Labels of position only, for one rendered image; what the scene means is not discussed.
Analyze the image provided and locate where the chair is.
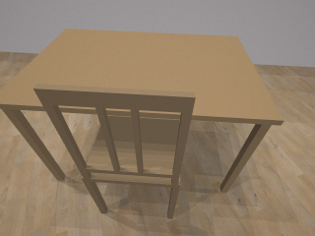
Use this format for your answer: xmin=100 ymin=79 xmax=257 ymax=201
xmin=33 ymin=84 xmax=196 ymax=219

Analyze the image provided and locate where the table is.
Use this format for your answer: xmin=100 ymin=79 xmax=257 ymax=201
xmin=0 ymin=29 xmax=284 ymax=193

